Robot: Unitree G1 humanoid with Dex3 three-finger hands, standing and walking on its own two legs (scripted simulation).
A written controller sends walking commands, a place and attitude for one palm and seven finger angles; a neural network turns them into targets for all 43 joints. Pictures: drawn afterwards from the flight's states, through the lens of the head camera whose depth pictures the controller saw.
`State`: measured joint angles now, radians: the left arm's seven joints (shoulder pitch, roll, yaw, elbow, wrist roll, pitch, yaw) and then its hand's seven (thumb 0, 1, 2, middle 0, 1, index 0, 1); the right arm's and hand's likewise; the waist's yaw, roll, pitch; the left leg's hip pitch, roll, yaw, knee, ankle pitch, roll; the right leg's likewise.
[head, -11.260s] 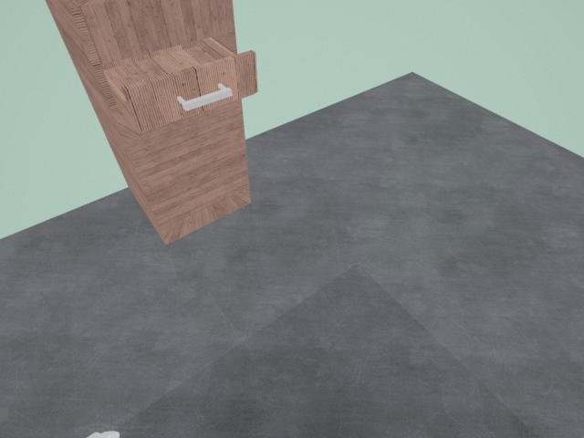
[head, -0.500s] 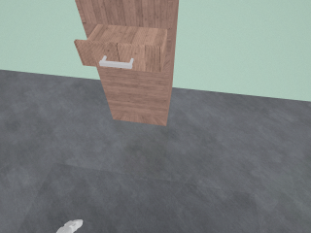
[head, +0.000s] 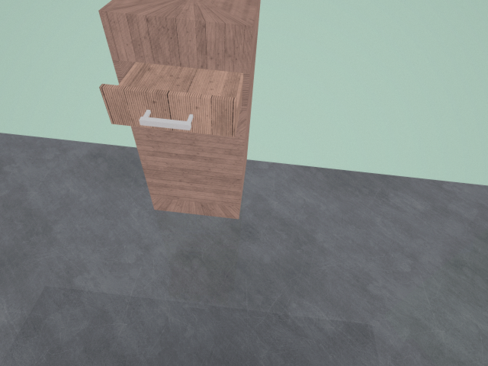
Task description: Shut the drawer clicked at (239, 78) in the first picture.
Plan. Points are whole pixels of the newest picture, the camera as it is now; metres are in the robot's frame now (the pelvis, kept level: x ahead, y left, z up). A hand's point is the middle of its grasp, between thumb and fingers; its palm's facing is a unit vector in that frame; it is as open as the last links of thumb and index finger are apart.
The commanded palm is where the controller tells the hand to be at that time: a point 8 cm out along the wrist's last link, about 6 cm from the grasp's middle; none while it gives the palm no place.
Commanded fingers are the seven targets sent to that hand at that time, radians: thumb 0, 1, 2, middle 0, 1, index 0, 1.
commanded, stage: take the last steps up to it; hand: left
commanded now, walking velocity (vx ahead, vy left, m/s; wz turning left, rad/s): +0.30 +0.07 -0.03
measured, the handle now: (167, 119) +0.74 +0.28 -0.04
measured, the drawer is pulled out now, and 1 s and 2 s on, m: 0.16 0.16 0.16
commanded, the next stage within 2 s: come to a stop and stand still in 0.84 s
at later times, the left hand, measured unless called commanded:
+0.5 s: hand (169, 330) +0.22 +0.16 -0.16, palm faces -0.11 -0.98 -0.17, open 7.4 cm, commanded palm none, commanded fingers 0.00 0.90 0.90 -0.20 -0.30 -0.20 -0.30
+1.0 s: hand (167, 321) +0.23 +0.17 -0.16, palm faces +0.10 -0.97 -0.20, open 7.3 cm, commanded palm none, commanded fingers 0.00 0.90 0.90 -0.20 -0.30 -0.20 -0.30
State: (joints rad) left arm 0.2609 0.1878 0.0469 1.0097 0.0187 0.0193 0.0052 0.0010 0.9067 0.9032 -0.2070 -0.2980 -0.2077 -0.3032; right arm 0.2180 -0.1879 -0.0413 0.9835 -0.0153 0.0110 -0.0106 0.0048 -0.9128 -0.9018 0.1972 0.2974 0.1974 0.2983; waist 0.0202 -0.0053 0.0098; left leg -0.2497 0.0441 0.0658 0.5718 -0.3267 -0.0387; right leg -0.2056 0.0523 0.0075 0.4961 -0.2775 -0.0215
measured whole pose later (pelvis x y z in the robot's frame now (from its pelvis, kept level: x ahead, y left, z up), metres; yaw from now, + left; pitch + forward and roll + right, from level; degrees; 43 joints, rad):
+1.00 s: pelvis +0.27 +0.00 +0.01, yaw +1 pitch +0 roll -1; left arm 0.36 0.15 0.04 1.12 0.03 -0.05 0.01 -0.01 0.92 0.90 -0.20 -0.30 -0.20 -0.30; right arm 0.16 -0.19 -0.06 1.00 -0.02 -0.01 0.02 0.00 -0.92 -0.90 0.19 0.30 0.19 0.30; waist 0.04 0.03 0.03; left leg -0.43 0.10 0.09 0.64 -0.20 -0.03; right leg -0.07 -0.05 -0.19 0.38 -0.30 0.00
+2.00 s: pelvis +0.25 -0.02 +0.01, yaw +0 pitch +1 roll +1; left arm 0.33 0.15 0.04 1.09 0.03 0.01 0.02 0.00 0.90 0.90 -0.21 -0.30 -0.21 -0.30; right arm 0.21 -0.21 -0.05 1.04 0.00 0.03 -0.01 0.01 -0.91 -0.90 0.19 0.30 0.20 0.30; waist 0.05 0.00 0.04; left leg -0.23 0.03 0.04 0.53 -0.28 -0.04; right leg -0.22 -0.08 -0.05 0.45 -0.25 0.02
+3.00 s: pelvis +0.26 +0.01 +0.00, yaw -1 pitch -1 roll +1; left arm 0.28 0.14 -0.02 1.11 0.01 0.00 0.03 0.00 0.91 0.90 -0.20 -0.30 -0.20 -0.30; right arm 0.31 -0.16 0.02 1.10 -0.01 -0.02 -0.02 0.02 -0.93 -0.90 0.20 0.30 0.20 0.30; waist 0.00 0.04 0.03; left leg -0.15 0.00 0.07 0.47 -0.30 0.01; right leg -0.21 -0.06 -0.03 0.53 -0.30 0.02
